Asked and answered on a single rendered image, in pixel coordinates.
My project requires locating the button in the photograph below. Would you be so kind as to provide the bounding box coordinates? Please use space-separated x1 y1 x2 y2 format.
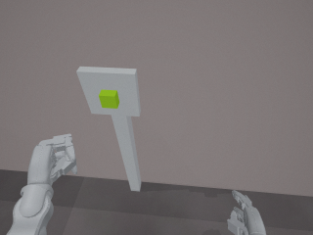
99 89 119 109

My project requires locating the panel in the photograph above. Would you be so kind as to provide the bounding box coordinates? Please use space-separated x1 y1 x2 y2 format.
76 67 142 192

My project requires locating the robot left forearm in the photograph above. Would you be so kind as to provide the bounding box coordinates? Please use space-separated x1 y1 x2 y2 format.
6 182 54 235

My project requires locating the robot right hand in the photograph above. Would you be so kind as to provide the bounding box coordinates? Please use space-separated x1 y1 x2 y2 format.
227 190 266 235

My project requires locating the robot left hand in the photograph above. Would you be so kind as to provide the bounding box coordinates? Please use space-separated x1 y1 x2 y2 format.
27 133 77 187

